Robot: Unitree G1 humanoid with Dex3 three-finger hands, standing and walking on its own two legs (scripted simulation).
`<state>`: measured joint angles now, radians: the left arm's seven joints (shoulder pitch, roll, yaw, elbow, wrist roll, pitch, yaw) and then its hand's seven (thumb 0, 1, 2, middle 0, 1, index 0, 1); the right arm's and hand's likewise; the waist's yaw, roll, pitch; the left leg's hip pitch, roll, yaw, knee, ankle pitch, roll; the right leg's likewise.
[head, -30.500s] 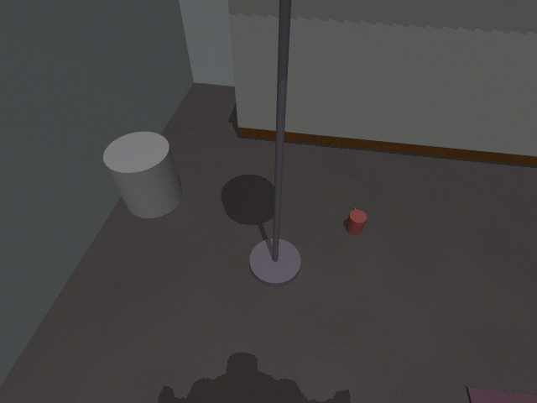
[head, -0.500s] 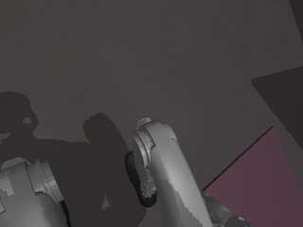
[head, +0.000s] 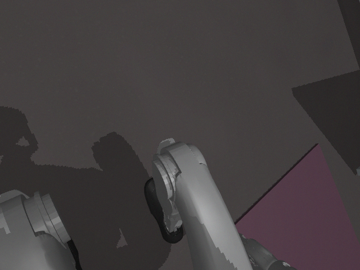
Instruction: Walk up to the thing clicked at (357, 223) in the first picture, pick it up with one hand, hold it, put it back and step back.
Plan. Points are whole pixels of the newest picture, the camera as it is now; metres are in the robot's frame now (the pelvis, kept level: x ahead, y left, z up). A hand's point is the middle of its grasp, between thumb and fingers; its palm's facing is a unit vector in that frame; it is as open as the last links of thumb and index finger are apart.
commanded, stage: close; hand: left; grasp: from above
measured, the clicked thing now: out of the picture +0.49 +0.32 -0.26
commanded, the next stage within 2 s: settle in 1.08 s
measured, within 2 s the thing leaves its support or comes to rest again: leaves its support in 1.56 s
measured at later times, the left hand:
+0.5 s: hand out of the picture +0.46 +0.31 -0.23, palm faces -0.44 -0.15 -0.89, open 12.4 cm
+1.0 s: hand out of the picture +0.46 +0.32 -0.23, palm faces -0.43 -0.14 -0.89, open 11.0 cm
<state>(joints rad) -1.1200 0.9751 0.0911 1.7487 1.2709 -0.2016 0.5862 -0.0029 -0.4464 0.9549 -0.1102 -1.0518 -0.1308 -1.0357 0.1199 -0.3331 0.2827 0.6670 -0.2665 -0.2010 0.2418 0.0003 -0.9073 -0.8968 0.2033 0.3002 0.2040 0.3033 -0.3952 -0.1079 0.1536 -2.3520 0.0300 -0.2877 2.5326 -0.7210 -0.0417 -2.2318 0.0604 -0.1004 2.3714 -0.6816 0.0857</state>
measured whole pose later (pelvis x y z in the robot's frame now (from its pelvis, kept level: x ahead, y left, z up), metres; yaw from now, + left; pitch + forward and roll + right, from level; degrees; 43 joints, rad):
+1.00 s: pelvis +0.00 +0.00 +0.00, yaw +0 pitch +29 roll -13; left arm -1.14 0.98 0.06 1.75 1.26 -0.19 0.57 0.00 -0.12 0.74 -0.45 -0.87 -0.46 -0.83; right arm 0.12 -0.34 0.30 0.64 -0.26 -0.18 0.22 0.00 -0.90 -0.89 0.20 0.30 0.20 0.30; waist -0.40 -0.11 0.15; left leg -2.35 0.03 -0.28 2.52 -0.70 -0.03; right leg -2.23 0.06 -0.10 2.35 -0.66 0.09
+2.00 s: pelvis +0.00 -0.01 +0.02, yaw +5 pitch +33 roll -9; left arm -1.04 0.77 0.03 1.37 1.19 -0.12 0.25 0.00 -0.10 0.74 -0.57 -0.81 -0.58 -0.81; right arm 0.14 -0.31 0.12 0.65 -0.14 -0.03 0.19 0.00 -0.92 -0.90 0.20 0.30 0.20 0.30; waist -0.27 0.01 -0.02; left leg -2.33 0.01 -0.20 2.41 -0.67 -0.04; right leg -2.23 0.01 -0.05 2.32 -0.68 0.07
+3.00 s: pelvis -0.01 -0.01 +0.19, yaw +11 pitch +30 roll -5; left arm -0.59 0.58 -0.06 0.75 1.00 -0.04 0.01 0.00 -0.05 0.69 -0.53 -0.84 -0.55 -0.83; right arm 0.14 -0.26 -0.01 0.63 0.00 0.08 0.02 0.00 -0.92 -0.90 0.20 0.30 0.21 0.30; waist -0.10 0.05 -0.17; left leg -1.81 0.04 -0.09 1.88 -0.61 -0.02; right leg -1.74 -0.02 -0.01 1.83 -0.62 0.06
